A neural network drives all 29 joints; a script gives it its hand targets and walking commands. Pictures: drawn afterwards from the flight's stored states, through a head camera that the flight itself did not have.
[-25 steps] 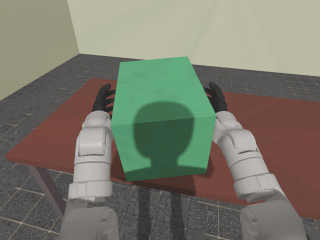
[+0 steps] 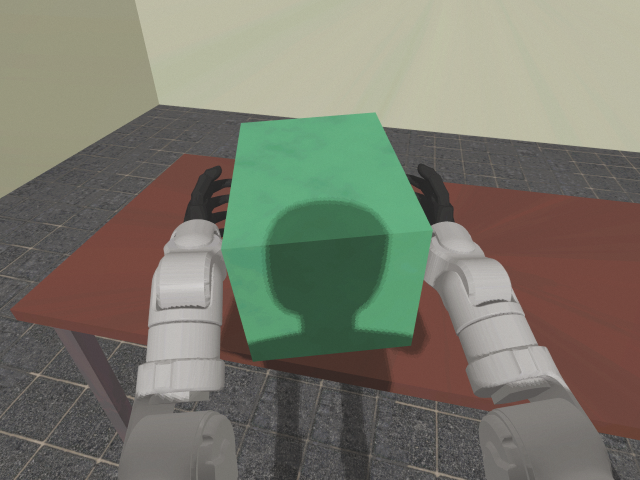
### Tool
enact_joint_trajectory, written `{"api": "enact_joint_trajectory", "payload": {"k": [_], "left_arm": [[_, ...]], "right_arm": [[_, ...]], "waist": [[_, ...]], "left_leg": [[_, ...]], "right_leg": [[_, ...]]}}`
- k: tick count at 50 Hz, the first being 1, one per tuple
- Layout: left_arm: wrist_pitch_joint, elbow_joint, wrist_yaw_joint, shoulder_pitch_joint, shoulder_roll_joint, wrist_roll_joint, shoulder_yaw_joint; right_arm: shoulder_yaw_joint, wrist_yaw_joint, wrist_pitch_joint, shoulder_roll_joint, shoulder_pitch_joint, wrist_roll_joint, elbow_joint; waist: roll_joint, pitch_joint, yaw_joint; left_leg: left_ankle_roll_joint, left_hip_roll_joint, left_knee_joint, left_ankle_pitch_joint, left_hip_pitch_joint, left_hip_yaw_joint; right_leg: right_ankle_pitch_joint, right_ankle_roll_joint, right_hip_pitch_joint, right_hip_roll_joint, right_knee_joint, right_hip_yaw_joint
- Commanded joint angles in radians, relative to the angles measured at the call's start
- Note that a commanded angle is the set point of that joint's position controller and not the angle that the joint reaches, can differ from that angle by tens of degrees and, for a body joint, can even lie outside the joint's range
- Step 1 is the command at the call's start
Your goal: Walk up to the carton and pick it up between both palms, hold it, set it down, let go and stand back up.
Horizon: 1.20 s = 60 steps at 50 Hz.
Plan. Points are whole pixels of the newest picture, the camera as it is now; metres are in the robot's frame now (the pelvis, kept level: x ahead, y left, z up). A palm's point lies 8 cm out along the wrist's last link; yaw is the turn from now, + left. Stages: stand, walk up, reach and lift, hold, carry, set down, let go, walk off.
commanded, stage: hold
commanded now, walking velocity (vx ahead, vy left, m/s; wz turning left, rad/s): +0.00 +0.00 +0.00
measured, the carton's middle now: (319, 225) +0.39 +0.00 +0.19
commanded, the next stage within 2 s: none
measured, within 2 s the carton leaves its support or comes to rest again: neither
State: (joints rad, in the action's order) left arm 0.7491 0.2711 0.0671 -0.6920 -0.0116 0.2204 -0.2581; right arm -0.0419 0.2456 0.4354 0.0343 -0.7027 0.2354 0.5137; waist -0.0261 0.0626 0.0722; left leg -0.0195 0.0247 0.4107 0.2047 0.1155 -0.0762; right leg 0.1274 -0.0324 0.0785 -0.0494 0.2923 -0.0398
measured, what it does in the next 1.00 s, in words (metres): stands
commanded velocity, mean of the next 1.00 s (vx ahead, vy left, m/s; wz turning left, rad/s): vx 0.00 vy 0.00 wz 0.00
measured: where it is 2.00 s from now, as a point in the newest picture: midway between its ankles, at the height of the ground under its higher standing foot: outside the picture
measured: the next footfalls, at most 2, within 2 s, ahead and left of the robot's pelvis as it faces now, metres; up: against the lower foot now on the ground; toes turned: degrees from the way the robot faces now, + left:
none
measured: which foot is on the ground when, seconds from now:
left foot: down 0.00-1.00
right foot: down 0.00-1.00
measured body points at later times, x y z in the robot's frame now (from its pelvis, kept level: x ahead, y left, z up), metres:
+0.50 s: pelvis +0.00 +0.00 +0.00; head -0.06 +0.02 +0.45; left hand +0.38 +0.15 +0.20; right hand +0.38 -0.14 +0.20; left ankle +0.02 +0.10 -0.75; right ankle +0.03 -0.10 -0.75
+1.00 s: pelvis +0.00 +0.00 +0.00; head -0.06 +0.02 +0.45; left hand +0.38 +0.14 +0.20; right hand +0.37 -0.14 +0.20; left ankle +0.02 +0.10 -0.75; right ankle +0.03 -0.10 -0.75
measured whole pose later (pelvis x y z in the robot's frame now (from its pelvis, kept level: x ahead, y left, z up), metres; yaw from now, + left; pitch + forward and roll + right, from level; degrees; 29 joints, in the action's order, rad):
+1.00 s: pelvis +0.00 +0.00 +0.00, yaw +0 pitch -5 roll -2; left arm 0.75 0.26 0.07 -0.68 -0.01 0.21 -0.25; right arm -0.03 0.25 0.45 0.04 -0.70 0.24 0.49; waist -0.02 0.07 0.08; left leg -0.02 0.02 0.42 0.21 0.12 -0.08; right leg 0.13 -0.03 0.08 -0.05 0.29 -0.04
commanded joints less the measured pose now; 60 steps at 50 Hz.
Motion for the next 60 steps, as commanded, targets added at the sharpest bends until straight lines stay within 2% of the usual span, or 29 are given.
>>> {"api": "enact_joint_trajectory", "payload": {"k": [1, 2, 3, 9, 15, 28, 36, 40, 45, 48, 51, 53, 57, 60], "left_arm": [[-0.087, -0.177, -0.146, -0.807, -0.708, -0.168, 0.56], [-0.087, -0.19, -0.147, -0.814, -0.712, -0.171, 0.57], [-0.088, -0.189, -0.145, -0.809, -0.71, -0.173, 0.568], [-0.085, -0.205, -0.146, -0.787, -0.708, -0.176, 0.577], [-0.079, -0.213, -0.147, -0.769, -0.704, -0.175, 0.579], [-0.081, -0.2, -0.147, -0.808, -0.707, -0.178, 0.578], [-0.081, -0.186, -0.147, -0.784, -0.7, -0.174, 0.567], [-0.081, -0.188, -0.153, -0.797, -0.692, -0.17, 0.551], [-0.085, -0.213, -0.15, -0.796, -0.699, -0.182, 0.573], [-0.083, -0.205, -0.151, -0.806, -0.698, -0.173, 0.569], [-0.085, -0.184, -0.149, -0.817, -0.694, -0.174, 0.559], [-0.087, -0.178, -0.15, -0.823, -0.699, -0.175, 0.56], [-0.09, -0.164, -0.148, -0.828, -0.697, -0.171, 0.547], [-0.091, -0.159, -0.15, -0.821, -0.707, -0.173, 0.554]], "right_arm": [[0.398, -0.11, -0.073, -0.679, -1.017, 0.115, -0.384], [0.398, -0.11, -0.074, -0.679, -1.022, 0.117, -0.393], [0.404, -0.111, -0.075, -0.682, -1.022, 0.122, -0.397], [0.413, -0.104, -0.074, -0.676, -1.008, 0.126, -0.415], [0.437, -0.099, -0.068, -0.677, -1.004, 0.143, -0.44], [0.405, -0.104, -0.058, -0.681, -1.01, 0.127, -0.407], [0.421, -0.097, -0.056, -0.683, -1.004, 0.14, -0.409], [0.425, -0.096, -0.055, -0.689, -1.008, 0.134, -0.41], [0.433, -0.097, -0.059, -0.692, -1.017, 0.14, -0.442], [0.421, -0.099, -0.054, -0.688, -1.01, 0.134, -0.421], [0.41, -0.103, -0.056, -0.686, -1.028, 0.126, -0.408], [0.403, -0.105, -0.057, -0.689, -1.029, 0.123, -0.401], [0.399, -0.108, -0.061, -0.691, -1.035, 0.115, -0.38], [0.393, -0.109, -0.064, -0.69, -1.03, 0.114, -0.379]], "waist": [[0.082, 0.445, 0.012], [0.088, 0.455, 0.019], [0.085, 0.464, 0.007], [0.08, 0.47, 0.017], [0.077, 0.457, 0.008], [0.088, 0.444, 0.017], [0.075, 0.451, 0.013], [0.062, 0.436, 0.007], [0.074, 0.483, 0.006], [0.079, 0.462, 0.014], [0.073, 0.444, 0.009], [0.077, 0.446, 0.018], [0.078, 0.444, 0.008], [0.077, 0.449, 0.017]], "left_leg": [[0.05, 0.009, -0.055, -0.271, -0.079, 0.007], [0.054, 0.01, -0.051, -0.277, -0.085, 0.007], [0.055, 0.008, -0.048, -0.287, -0.086, 0.009], [0.057, 0.009, -0.037, -0.324, -0.101, 0.004], [0.056, 0.011, -0.035, -0.337, -0.098, 0.007], [0.054, 0.01, -0.05, -0.284, -0.085, 0.007], [0.056, 0.012, -0.039, -0.319, -0.091, 0.001], [0.048, 0.011, -0.047, -0.29, -0.079, 0.007], [0.054, 0.014, -0.035, -0.329, -0.095, 0.004], [0.053, 0.015, -0.04, -0.302, -0.083, 0.002], [0.047, 0.014, -0.052, -0.26, -0.066, 0.004], [0.049, 0.012, -0.052, -0.259, -0.07, 0.006], [0.046, 0.013, -0.05, -0.257, -0.069, 0.005], [0.048, 0.012, -0.051, -0.258, -0.071, 0.007]], "right_leg": [[-0.132, 0.057, -0.162, -0.006, -0.017, 0.018], [-0.139, 0.057, -0.166, -0.011, -0.013, 0.015], [-0.145, 0.058, -0.165, -0.008, -0.011, 0.015], [-0.182, 0.06, -0.174, -0.01, -0.009, 0.019], [-0.215, 0.062, -0.188, -0.009, -0.008, 0.018], [-0.151, 0.057, -0.154, -0.008, -0.014, 0.017], [-0.193, 0.06, -0.172, -0.007, -0.01, 0.023], [-0.176, 0.06, -0.175, -0.006, -0.011, 0.022], [-0.215, 0.062, -0.186, -0.012, -0.003, 0.023], [-0.196, 0.063, -0.177, -0.01, -0.006, 0.024], [-0.146, 0.06, -0.167, -0.007, -0.014, 0.021], [-0.142, 0.057, -0.159, -0.005, -0.015, 0.022], [-0.137, 0.056, -0.158, -0.006, -0.014, 0.022], [-0.136, 0.056, -0.156, -0.006, -0.015, 0.02]]}}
